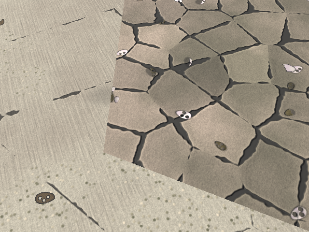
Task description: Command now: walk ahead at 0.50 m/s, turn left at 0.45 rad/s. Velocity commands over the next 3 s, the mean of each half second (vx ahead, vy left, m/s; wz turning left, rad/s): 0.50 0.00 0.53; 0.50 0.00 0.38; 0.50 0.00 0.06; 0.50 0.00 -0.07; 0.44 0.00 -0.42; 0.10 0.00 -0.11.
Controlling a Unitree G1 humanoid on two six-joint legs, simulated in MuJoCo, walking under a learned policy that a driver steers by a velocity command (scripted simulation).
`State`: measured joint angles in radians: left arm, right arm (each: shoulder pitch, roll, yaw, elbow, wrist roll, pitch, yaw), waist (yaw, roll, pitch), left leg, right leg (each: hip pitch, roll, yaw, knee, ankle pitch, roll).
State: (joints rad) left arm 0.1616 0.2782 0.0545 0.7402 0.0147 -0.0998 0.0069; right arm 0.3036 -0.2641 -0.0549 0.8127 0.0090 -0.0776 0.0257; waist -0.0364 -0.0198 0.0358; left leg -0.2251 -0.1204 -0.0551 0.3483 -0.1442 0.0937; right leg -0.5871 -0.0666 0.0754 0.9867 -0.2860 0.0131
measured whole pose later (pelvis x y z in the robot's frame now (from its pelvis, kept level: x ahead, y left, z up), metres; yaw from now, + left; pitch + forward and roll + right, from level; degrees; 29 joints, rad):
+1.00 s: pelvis +0.51 +0.13 +0.00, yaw +29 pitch +2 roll +0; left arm 0.19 0.31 0.05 0.79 -0.01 -0.08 -0.01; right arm 0.29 -0.27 -0.05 0.70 0.00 -0.06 0.03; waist -0.02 -0.03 0.03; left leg -0.23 -0.07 0.02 0.38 -0.17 0.07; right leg -0.61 -0.13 0.03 1.08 -0.27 0.02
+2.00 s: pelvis +0.99 +0.39 -0.01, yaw +25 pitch +1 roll +0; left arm 0.29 0.31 0.06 0.86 -0.03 -0.05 0.00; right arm 0.20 -0.25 -0.05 0.76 -0.01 -0.09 0.02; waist 0.00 -0.05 0.03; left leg -0.30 -0.01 0.10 0.45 -0.17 0.05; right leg -0.47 -0.06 0.05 1.15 -0.34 -0.02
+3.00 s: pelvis +1.36 +0.51 -0.01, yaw +9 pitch +0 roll -1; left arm 0.16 0.24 0.03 0.91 0.01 0.02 0.02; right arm 0.12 -0.23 -0.04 0.92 -0.01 -0.02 -0.01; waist 0.00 -0.01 0.02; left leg -0.30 0.02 0.00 0.51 -0.21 -0.01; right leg -0.17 0.02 0.00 0.48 -0.31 -0.01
